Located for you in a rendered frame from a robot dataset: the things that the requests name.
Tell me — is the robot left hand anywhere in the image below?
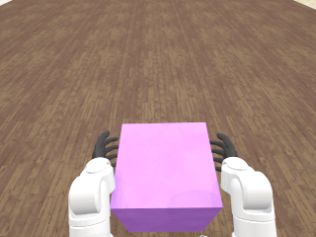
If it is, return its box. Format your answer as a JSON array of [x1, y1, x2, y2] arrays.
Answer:
[[91, 130, 119, 168]]

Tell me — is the right robot forearm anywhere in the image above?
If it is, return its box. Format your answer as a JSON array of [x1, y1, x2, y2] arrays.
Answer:
[[220, 157, 277, 237]]

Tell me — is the robot right hand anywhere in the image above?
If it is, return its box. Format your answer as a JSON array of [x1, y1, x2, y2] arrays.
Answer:
[[209, 132, 239, 172]]

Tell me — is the carton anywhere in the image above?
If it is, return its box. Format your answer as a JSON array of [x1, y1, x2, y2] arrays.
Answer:
[[110, 122, 223, 232]]

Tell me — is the left robot forearm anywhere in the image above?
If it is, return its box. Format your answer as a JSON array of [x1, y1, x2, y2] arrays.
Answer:
[[68, 157, 116, 237]]

